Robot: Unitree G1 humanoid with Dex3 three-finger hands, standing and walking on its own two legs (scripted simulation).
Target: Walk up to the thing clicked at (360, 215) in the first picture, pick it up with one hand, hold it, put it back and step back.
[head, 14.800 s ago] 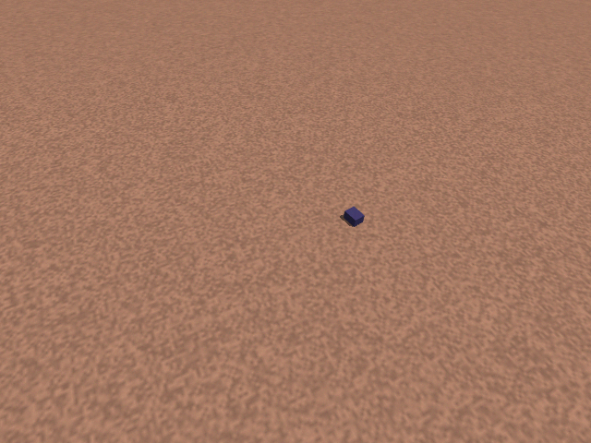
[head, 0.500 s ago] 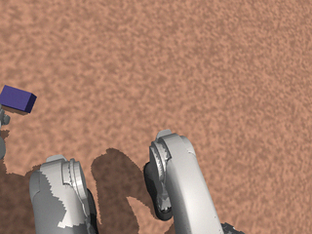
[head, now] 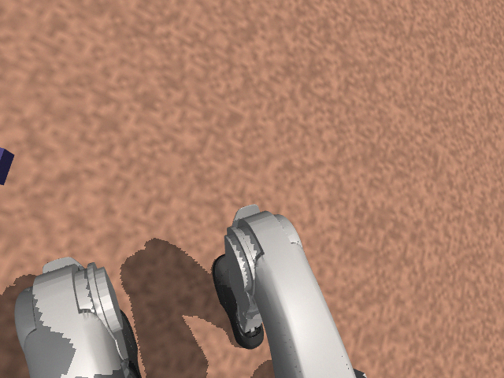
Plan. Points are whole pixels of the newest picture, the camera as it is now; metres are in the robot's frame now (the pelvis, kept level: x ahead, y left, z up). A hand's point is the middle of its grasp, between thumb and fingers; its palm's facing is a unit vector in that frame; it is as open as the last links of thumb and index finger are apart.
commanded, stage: rise first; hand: left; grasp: from above
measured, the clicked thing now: out of the picture +0.50 +0.30 -0.30
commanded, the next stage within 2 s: none
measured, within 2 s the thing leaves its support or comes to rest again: neither
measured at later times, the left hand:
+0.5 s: hand out of the picture +0.46 +0.34 -0.20, palm faces -0.09 -0.44 -0.89, open 13.4 cm
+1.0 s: hand out of the picture +0.47 +0.34 -0.19, palm faces -0.08 -0.43 -0.90, open 13.1 cm
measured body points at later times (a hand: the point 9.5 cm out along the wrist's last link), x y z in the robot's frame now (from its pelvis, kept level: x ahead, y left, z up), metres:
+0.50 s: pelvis +0.00 +0.00 +0.00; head +0.28 +0.08 +0.34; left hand +0.46 +0.36 -0.14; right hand -0.01 -0.26 -0.07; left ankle +0.06 +0.13 -0.29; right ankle +0.12 -0.12 -0.29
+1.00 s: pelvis +0.00 +0.00 +0.01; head +0.29 +0.09 +0.34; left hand +0.47 +0.36 -0.14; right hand -0.01 -0.25 -0.06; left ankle +0.06 +0.13 -0.29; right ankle +0.12 -0.12 -0.29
